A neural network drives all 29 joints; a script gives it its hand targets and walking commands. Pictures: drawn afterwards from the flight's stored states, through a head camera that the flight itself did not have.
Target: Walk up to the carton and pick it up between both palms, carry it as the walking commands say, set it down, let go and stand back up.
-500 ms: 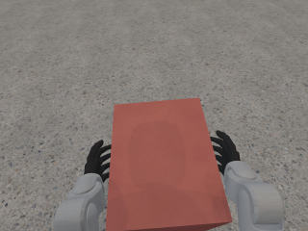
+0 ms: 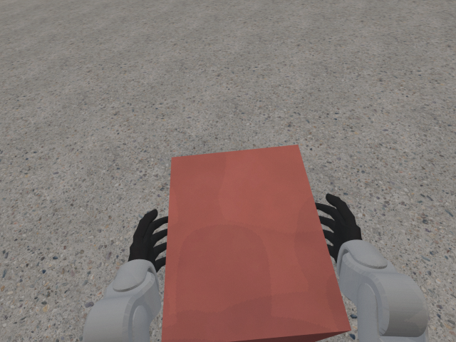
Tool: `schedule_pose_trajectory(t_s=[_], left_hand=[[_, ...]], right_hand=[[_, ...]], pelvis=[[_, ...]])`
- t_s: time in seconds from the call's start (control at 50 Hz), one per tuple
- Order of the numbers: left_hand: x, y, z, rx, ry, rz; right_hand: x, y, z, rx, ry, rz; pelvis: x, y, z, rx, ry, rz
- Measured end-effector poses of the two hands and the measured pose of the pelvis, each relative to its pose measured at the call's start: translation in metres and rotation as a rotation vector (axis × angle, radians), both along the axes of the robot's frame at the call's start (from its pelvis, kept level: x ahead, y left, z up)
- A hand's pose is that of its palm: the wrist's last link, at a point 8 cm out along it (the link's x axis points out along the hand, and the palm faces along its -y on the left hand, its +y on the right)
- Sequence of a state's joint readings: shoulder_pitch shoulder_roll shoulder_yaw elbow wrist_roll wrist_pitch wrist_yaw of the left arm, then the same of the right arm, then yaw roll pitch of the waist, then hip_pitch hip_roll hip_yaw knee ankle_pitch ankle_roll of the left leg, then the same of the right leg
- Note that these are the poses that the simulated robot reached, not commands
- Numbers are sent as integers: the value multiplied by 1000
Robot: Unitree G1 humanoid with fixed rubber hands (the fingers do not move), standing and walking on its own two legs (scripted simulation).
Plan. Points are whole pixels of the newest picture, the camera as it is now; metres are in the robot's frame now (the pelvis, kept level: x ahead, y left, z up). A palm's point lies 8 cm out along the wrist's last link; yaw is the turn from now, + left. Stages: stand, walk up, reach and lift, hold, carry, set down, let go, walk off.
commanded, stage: carry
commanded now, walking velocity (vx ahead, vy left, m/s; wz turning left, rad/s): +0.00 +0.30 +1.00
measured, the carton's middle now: (244, 255) +0.28 -0.01 +0.03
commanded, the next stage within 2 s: none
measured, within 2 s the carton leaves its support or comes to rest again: neither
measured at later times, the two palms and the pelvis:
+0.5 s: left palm out of the picture +0.09 +0.43 +0.11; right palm (115, 277) +0.23 +0.18 +0.10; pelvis -0.05 +0.20 +0.01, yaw +28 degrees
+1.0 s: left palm out of the picture -0.19 +0.66 +0.08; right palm out of the picture +0.05 +0.49 +0.06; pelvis -0.22 +0.38 -0.02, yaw +54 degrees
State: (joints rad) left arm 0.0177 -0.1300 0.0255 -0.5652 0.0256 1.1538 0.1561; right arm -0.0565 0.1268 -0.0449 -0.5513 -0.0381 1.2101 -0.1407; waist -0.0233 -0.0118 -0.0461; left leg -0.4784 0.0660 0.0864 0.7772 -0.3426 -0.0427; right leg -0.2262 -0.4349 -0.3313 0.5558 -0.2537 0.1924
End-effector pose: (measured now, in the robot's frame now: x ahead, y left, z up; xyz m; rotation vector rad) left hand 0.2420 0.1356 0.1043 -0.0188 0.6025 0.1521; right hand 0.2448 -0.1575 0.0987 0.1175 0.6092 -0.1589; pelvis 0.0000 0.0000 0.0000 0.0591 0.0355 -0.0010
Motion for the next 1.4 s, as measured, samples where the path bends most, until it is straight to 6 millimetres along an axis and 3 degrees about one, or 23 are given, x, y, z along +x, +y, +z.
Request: schedule_pose_trajectory(t_s=[0.08, 0.14, 0.18, 0.26, 0.38, 0.48, 0.58, 0.66, 0.74, 0.8, 0.86, 1.02, 1.14, 1.22, 1.28, 1.34, 1.4], left_hand=[[-2, 77, -30, -32, -3, 67], [-21, 120, -55, -78, 94, 143], [-37, 142, -60, -89, 127, 185], [-60, 183, -50, -74, 90, 260], [-94, 239, -17, 8, 32, 347], [-145, 289, 1, -5, 37, 478], [-193, 346, 10, 7, 12, 580], [-236, 403, -3, -8, -2, 640], [-286, 459, -37, -63, 7, 719], [-326, 478, -57, -126, 81, 786], [-360, 491, -59, -125, 86, 842], [-444, 524, -20, 3, 41, 975], [-533, 534, 2, -12, 29, 1146], [-593, 546, 9, -5, 17, 1234], [-640, 560, 3, -12, -7, 1275], [-688, 576, -15, -26, -35, 1306], [-724, 577, -34, -118, 11, 1339]], right_hand=[[16, 77, -23, -37, 0, 70], [17, 123, -39, -82, 95, 145], [15, 147, -42, -87, 128, 183], [11, 192, -37, -66, 92, 253], [0, 256, -28, 14, 35, 341], [-14, 321, -6, -7, 37, 472], [-33, 395, 7, -5, 9, 580], [-61, 462, 0, -22, -7, 641], [-97, 531, -25, -83, 2, 724], [-122, 563, -39, -142, 75, 790], [-144, 589, -41, -133, 84, 840], [-207, 651, -33, -4, 40, 970], [-269, 705, -4, -21, 24, 1143], [-318, 744, 6, -20, 7, 1237], [-361, 770, 6, -30, -20, 1279], [-407, 792, -7, -48, -48, 1312], [-442, 799, -19, -139, -3, 1346]], pelvis=[[3, 56, -27, -38, 5, 65], [-6, 79, -23, -59, 10, 112], [-12, 92, -18, -65, 14, 151], [-21, 120, -14, -58, 13, 230], [-32, 165, -9, -52, 2, 350], [-46, 198, 7, -22, -16, 475], [-73, 240, 9, 11, -19, 563], [-105, 285, -4, 6, -22, 643], [-137, 324, -27, -33, -24, 705], [-156, 337, -22, -58, -17, 755], [-175, 349, -19, -59, -13, 817], [-224, 385, -14, -48, -24, 970], [-262, 403, 6, -4, -38, 1128], [-299, 416, 9, 20, -25, 1192], [-335, 427, 1, 15, -24, 1233], [-372, 439, -18, -21, -42, 1262], [-396, 441, -14, -48, -58, 1271]])
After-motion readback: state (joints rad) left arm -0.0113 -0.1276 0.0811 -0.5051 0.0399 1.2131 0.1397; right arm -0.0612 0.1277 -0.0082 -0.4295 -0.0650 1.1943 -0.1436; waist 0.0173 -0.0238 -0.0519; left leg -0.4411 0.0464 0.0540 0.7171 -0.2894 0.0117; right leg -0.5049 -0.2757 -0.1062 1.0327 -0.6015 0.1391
